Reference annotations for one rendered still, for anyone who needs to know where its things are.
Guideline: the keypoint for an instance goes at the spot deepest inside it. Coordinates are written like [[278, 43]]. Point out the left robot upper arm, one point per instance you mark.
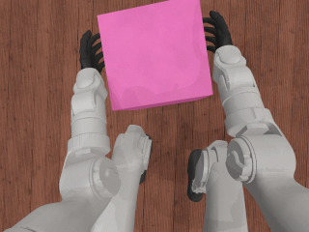
[[86, 188]]

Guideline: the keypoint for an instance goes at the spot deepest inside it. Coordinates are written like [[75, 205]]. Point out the left robot forearm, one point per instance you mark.
[[87, 119]]

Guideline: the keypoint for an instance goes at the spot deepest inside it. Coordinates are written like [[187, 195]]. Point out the right robot forearm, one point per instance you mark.
[[240, 97]]

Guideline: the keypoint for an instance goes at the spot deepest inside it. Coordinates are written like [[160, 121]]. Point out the right robot upper arm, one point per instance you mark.
[[265, 164]]

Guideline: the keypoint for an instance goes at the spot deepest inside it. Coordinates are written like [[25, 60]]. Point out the carton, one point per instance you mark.
[[155, 55]]

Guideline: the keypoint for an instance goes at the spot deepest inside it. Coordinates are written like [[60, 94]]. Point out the robot shin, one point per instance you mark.
[[197, 186], [120, 137]]

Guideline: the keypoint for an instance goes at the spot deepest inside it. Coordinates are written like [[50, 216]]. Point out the right robot shin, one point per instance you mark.
[[197, 186]]

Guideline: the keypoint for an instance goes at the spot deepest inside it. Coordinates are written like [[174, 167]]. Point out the right robot hand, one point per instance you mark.
[[220, 30]]

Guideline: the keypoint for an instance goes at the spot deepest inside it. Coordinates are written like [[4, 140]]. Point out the left robot shin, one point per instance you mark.
[[120, 137]]

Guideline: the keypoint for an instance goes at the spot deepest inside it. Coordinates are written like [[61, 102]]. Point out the left robot hand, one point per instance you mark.
[[88, 57]]

